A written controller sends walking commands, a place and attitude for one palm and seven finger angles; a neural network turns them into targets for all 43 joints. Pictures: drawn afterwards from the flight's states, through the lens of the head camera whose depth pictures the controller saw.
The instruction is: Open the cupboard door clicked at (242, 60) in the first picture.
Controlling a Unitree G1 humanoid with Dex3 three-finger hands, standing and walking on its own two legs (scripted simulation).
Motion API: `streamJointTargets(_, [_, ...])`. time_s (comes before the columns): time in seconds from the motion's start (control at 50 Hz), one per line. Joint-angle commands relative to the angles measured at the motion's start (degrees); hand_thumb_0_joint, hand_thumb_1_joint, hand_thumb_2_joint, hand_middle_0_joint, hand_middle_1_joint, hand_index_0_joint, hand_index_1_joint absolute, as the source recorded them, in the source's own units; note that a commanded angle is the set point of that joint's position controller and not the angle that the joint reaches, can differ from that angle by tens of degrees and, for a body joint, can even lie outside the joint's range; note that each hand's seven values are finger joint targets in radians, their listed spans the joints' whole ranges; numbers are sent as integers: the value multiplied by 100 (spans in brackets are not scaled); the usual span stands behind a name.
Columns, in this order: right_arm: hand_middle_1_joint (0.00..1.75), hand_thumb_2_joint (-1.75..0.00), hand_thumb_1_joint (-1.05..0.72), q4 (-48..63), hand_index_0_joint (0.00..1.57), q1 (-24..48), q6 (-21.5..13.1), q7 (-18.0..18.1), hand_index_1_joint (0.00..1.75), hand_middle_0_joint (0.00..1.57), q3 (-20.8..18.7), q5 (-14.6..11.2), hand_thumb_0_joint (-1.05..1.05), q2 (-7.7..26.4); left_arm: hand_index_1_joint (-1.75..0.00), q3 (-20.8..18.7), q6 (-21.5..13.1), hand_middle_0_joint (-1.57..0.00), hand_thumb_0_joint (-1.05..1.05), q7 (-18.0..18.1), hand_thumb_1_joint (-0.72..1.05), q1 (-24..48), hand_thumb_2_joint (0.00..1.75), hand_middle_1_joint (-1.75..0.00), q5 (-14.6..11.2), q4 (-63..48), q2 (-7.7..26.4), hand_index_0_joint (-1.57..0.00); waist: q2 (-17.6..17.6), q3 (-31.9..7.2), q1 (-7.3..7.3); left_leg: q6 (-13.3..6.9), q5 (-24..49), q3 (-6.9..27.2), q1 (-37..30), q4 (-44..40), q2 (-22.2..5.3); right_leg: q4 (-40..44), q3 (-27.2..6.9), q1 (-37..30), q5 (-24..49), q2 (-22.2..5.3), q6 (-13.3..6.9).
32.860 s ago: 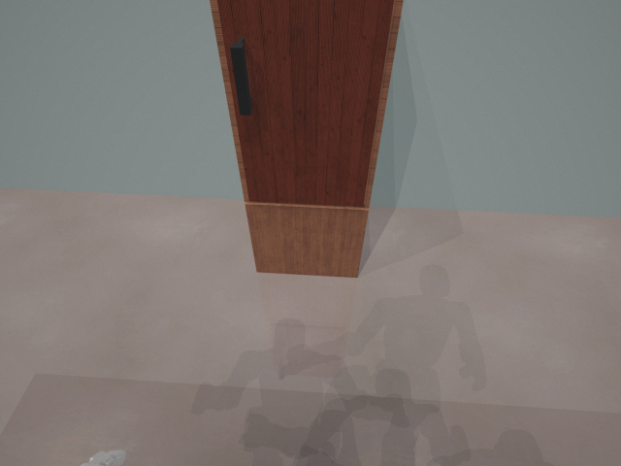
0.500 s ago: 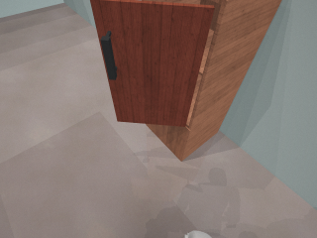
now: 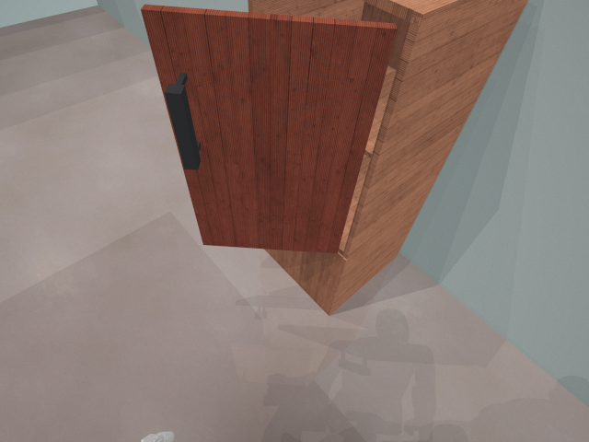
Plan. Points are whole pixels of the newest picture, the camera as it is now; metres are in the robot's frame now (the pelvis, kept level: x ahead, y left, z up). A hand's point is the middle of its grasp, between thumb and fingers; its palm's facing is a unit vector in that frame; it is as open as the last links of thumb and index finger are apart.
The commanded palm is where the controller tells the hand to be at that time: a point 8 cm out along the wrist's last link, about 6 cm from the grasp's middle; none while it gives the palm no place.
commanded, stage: come to a stop and stand still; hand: left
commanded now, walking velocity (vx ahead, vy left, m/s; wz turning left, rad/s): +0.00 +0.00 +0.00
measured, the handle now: (187, 123) +0.59 +0.22 +0.08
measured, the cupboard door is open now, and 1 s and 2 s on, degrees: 46 46 46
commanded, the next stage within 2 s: look again from close up in 0.66 s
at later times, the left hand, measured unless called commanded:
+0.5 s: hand out of the picture -0.02 +0.15 -0.16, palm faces +0.01 -0.98 -0.18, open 7.3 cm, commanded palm none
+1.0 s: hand out of the picture -0.01 +0.16 -0.17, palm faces -0.01 -0.98 -0.22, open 7.3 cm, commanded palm none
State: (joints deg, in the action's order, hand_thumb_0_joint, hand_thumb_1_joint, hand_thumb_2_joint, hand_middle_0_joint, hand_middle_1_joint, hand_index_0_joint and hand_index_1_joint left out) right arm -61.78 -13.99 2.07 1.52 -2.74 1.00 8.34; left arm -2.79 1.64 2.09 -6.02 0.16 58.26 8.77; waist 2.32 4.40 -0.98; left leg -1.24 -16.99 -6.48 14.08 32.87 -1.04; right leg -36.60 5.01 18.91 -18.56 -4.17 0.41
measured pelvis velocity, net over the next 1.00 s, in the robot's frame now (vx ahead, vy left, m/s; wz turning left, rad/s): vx -0.02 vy -0.01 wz -0.01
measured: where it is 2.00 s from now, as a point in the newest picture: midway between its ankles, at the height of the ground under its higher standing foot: outside the picture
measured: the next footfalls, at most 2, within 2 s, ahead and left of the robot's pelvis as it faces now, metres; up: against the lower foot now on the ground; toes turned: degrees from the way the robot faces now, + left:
right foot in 0.24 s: -0.02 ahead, -0.13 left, +0.00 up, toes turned -4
right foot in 1.88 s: +0.06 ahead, -0.11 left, +0.00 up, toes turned -6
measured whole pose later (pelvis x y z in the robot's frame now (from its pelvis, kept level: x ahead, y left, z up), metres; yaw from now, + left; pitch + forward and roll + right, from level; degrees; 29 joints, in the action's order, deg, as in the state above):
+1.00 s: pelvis -0.02 -0.01 +0.00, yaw -1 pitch -1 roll +0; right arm -62.6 -18.0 -0.8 1.2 0.2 1.5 8.0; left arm 0.7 -1.5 2.5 -17.0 0.6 63.2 7.3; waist -2.4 1.3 -1.3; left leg -0.9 -16.2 -6.9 14.6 31.4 -2.0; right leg -31.0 2.5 10.1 -20.4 -1.4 0.0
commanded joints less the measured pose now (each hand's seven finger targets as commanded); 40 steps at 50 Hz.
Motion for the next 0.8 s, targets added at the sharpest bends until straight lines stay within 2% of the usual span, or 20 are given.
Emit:
streamJointTargets(0.0, [30, -90, -90, 421, 20, -140, -117, 151, 30, 20, -92, 94, 0, 848, -30, -151, 135, -20, 0, -1, 90, -357, 90, -30, 70, -313, 462, -20, -1244, -92, 120, -944, 2272, 1615, 359, -1708, -1721, -2033, -735, 395, -1103, 191, -94])
streamJointTargets(0.02, [30, -90, -90, 458, 20, -50, -155, 153, 30, 20, -65, 91, 0, 766, -30, -137, 103, -20, 0, -22, 90, -465, 90, -30, 86, -249, 438, -20, -1007, -170, 181, -914, 2660, 1381, 56, -1515, -1614, -1993, -702, 484, -995, 179, -78])
streamJointTargets(0.06, [30, -90, -90, 448, 20, -12, -198, 136, 30, 20, -71, 71, 0, 842, -30, -83, 47, -20, 0, -38, 90, -506, 90, -30, 55, -200, 380, -20, -996, -498, 157, -849, 3194, 1101, -529, -1364, -1457, -1462, -575, 354, -893, 159, 2])
streamJointTargets(0.1, [30, -90, -90, 381, 20, -114, -211, 117, 30, 20, -100, 42, 0, 915, -30, -22, 11, -20, 0, -45, 90, -455, 90, -30, 47, -201, 380, -20, -1016, -683, 43, -827, 3380, 1045, -920, -1289, -1454, -712, -393, 122, -823, 148, 40])
streamJointTargets(0.14, [30, -90, -90, 312, 20, -135, -216, 98, 30, 20, -114, 10, 0, 934, -30, 15, -34, -20, 0, -45, 90, -643, 90, -30, 45, -112, 397, -20, -927, -744, 58, -705, 3392, 960, -1037, -1128, -1350, 302, -283, -280, -326, 177, 38])
streamJointTargets(0.16, [30, -90, -90, 295, 20, -89, -215, 87, 30, 20, -114, -20, 0, 943, -30, 18, -62, -20, 0, -36, 90, -835, 90, -30, 49, -27, 444, -20, -772, -793, 119, -571, 3112, 895, -983, -1002, -1246, 834, -262, -586, 227, 172, 34])
streamJointTargets(0.18, [30, -90, -90, 299, 20, -45, -221, 74, 30, 20, -102, -55, 0, 889, -30, 26, -111, -20, 0, -20, 90, -1000, 90, -30, 60, 61, 523, -20, -532, -785, 155, -360, 2582, 815, -827, -827, -1033, 1428, -466, -856, 996, 70, -14])
streamJointTargets(0.2, [30, -90, -90, 319, 20, -48, -216, 49, 30, 20, -94, -90, 0, 744, -30, 32, -167, -20, 0, 5, 90, -981, 90, -30, 84, 83, 709, -20, -141, -685, 43, -96, 1791, 625, -535, -721, -723, 1546, -956, -945, 1792, -311, -167])
streamJointTargets(0.22, [30, -90, -90, 322, 20, -49, -195, 2, 30, 20, -55, -106, 0, 634, -30, 54, -199, -20, 0, 5, 90, -837, 90, -30, 77, 58, 821, -20, -11, -547, -43, 52, 976, 505, -479, -849, -518, 1625, -1116, -742, 1798, -638, -303])
streamJointTargets(0.24, [30, -90, -90, 292, 20, -9, -191, -22, 30, 20, -42, -74, 0, 575, -30, 85, -221, -20, 0, -4, 90, -856, 90, -30, 84, 93, 827, -20, 15, -508, -57, 85, 1178, 416, -682, -828, -386, 1526, -1114, -571, 2190, -654, -351])
streamJointTargets(0.26, [30, -90, -90, 236, 20, -47, -175, -11, 30, 20, -27, -48, 0, 615, -30, 88, -259, -20, 0, 2, 90, -879, 90, -30, 71, 156, 813, -20, 504, -648, -72, 100, 1312, 387, -796, -766, -421, 1465, -1092, -661, 2464, -559, -351])
streamJointTargets(0.28, [30, -90, -90, 179, 20, -67, -178, -8, 30, 20, -28, -53, 0, 659, -30, 113, -279, -20, 0, 12, 90, -896, 90, -30, 56, 186, 740, -20, 671, -679, -61, 90, 1314, 417, -866, -814, -455, 1489, -1029, -685, 2479, -539, -329])
streamJointTargets(0.36, [30, -90, -90, -27, 20, -53, -173, -23, 30, 20, 31, -50, 0, 630, -30, 181, -271, -20, 0, 11, 90, -1026, 90, -30, 30, 300, 645, -20, 141, -247, -10, 76, 991, 468, -850, -1093, -506, 1786, -985, -462, 1385, -388, -258])
streamJointTargets(0.42, [30, -90, -90, -154, 20, -135, -145, -28, 30, 20, 73, -34, 0, 548, -30, 189, -245, -20, 0, 9, 90, -1094, 90, -30, 34, 390, 566, -20, 64, 170, 17, 76, 571, 494, -656, -1258, -493, 2037, -965, -299, 441, -297, -256])
streamJointTargets(0.5, [30, -90, -90, -280, 20, -268, -163, -4, 30, 20, 109, -17, 0, 493, -30, 205, -248, -20, 0, 3, 90, -1220, 90, -30, 11, 478, 486, -20, -174, 215, 38, 79, 586, 520, -590, -1324, -480, 2071, -980, -356, 365, -282, -278])
streamJointTargets(0.56, [30, -90, -90, -352, 20, -400, -175, 13, 30, 20, 126, -17, 0, 443, -30, 205, -256, -20, 0, 9, 90, -1293, 90, -30, 7, 534, 444, -20, -155, 169, 50, 90, 633, 513, -564, -1330, -492, 2069, -939, -485, 446, -274, -279])
streamJointTargets(0.72, [30, -90, -90, -453, 20, -636, -212, 62, 30, 20, 147, -26, 0, 323, -30, 207, -265, -20, 0, 32, 90, -1480, 90, -30, -4, 640, 277, -20, -161, 73, 98, 63, 800, 532, -561, -1343, -546, 1965, -822, -677, 744, -219, -283])
streamJointTargets(0.74, [30, -90, -90, -7, 20, -5, -385, -33, 30, 20, 186, -63, 0, 541, -30, 278, -450, -20, 0, 231, 90, -1789, 90, -30, 159, 687, 477, -20, -446, 106, 274, 200, 1546, 358, -111, -19, -604, 1735, -1126, -541, 3328, -547, -183])
streamJointTargets(0.76, [30, -90, -90, 103, 20, -471, -317, -56, 30, 20, 188, -37, 0, 246, -30, 207, -483, -20, 0, 194, 90, -1523, 90, -30, 76, 404, 725, -20, -526, -275, -123, 140, 207, 468, -201, -251, -419, 1700, -1214, -623, 2214, -710, -381])
streamJointTargets(0.78, [30, -90, -90, 44, 20, -740, -312, -69, 30, 20, 174, -24, 0, 288, -30, 218, -487, -20, 0, 158, 90, -1301, 90, -30, 69, 308, 659, -20, -455, -465, -179, 123, 228, 507, -204, -406, -429, 1564, -1082, -545, 1073, -467, -458])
